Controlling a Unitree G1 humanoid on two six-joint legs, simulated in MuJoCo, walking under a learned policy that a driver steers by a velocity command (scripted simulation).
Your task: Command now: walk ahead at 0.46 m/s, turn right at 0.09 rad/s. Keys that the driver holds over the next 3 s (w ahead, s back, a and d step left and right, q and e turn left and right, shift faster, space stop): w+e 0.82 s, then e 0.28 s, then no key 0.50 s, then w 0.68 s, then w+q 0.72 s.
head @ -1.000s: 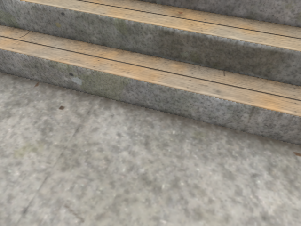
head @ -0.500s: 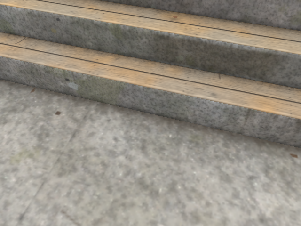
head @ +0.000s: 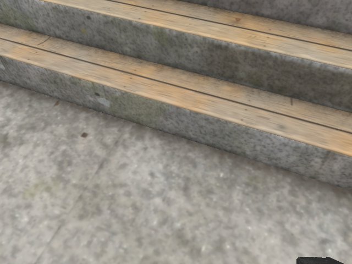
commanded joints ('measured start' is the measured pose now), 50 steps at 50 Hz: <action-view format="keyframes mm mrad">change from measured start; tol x32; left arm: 1 22 180 41 -26 -10 0 8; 27 -550 96 43 -386 -17 19 -74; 33 -71 267 118 -272 97 33 -49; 50 -203 256 100 -241 24 39 -24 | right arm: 1 -111 -81 -14 -100 1 -23 11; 6 458 -303 -91 39 -31 -16 -11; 50 123 -110 5 -113 -52 37 -53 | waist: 1 -67 -124 127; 6 -205 257 -442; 17 -77 24 46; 50 -73 -117 -89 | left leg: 1 49 -22 -8 -70 -7 31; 4 519 -80 16 -78 -51 88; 6 1096 371 -703 -229 -402 287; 14 409 192 -103 -488 -70 151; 26 686 221 148 -468 115 133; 31 770 210 249 -64 696 78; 33 386 148 261 505 289 18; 34 -7 -78 164 870 -542 -44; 50 173 -47 -20 119 -138 -58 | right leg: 1 -97 -278 118 3 503 -128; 4 -165 -214 79 396 895 -75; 6 -715 37 74 1055 -205 5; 8 -850 -53 154 1208 -142 -23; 27 -885 -133 -22 514 297 -32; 32 -365 93 -150 382 119 -158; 34 147 -337 687 234 119 -380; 50 -282 -116 263 252 865 -168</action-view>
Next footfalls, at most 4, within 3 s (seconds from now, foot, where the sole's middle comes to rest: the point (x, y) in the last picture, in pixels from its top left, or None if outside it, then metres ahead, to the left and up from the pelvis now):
0.08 left None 0.25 0.13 -0.77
0.64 right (249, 259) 0.51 -0.16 -0.77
1.12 left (229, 200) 0.74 -0.09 -0.77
1.46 right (260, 253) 0.53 -0.20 -0.77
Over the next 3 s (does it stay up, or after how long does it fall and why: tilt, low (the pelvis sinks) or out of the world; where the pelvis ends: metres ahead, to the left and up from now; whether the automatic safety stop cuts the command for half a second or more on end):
stays up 0.73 -0.25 -0.01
